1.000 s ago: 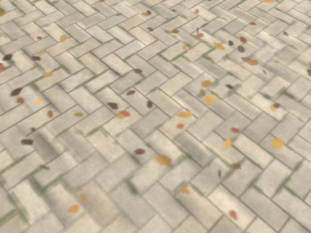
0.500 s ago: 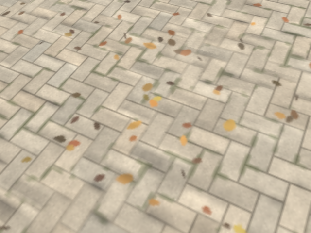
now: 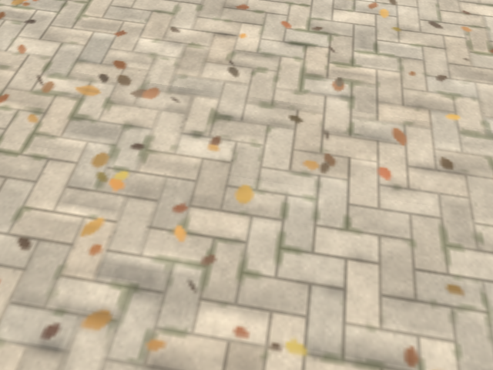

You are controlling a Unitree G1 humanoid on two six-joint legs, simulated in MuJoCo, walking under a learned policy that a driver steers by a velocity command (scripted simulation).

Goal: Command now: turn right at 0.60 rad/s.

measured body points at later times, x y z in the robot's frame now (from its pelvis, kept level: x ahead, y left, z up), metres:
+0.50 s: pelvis +0.04 -0.06 +0.00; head +0.06 -0.08 +0.45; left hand +0.22 +0.19 -0.08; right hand +0.12 -0.38 -0.10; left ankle +0.15 +0.08 -0.71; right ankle +0.00 -0.14 -0.74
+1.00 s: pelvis +0.13 -0.07 -0.01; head +0.15 -0.09 +0.44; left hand +0.37 +0.12 -0.11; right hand +0.14 -0.36 -0.13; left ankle +0.17 +0.05 -0.74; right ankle +0.08 -0.20 -0.75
